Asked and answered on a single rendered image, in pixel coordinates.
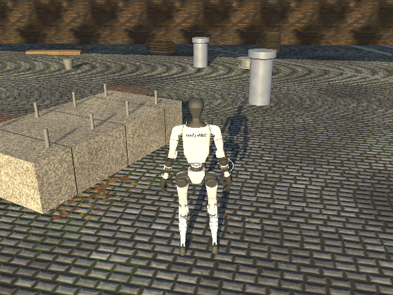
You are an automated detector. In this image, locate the right robot hand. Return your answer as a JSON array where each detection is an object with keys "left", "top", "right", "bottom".
[{"left": 218, "top": 175, "right": 232, "bottom": 191}]

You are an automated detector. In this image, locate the robot torso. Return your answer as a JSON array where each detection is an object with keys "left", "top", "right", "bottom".
[{"left": 182, "top": 122, "right": 211, "bottom": 184}]

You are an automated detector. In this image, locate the right robot forearm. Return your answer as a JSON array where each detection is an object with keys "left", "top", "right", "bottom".
[{"left": 219, "top": 149, "right": 231, "bottom": 177}]

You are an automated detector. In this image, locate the left robot forearm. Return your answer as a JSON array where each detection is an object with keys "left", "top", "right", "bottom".
[{"left": 161, "top": 150, "right": 174, "bottom": 179}]

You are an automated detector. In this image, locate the left robot upper arm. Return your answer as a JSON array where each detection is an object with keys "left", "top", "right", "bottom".
[{"left": 168, "top": 124, "right": 184, "bottom": 159}]

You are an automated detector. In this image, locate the left robot shin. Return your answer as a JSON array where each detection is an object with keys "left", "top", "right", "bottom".
[{"left": 179, "top": 205, "right": 187, "bottom": 247}]

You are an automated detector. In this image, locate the right robot upper arm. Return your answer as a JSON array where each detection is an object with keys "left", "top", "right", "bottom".
[{"left": 209, "top": 124, "right": 225, "bottom": 158}]

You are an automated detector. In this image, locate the left robot hand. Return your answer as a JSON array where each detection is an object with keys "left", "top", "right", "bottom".
[{"left": 160, "top": 177, "right": 174, "bottom": 194}]

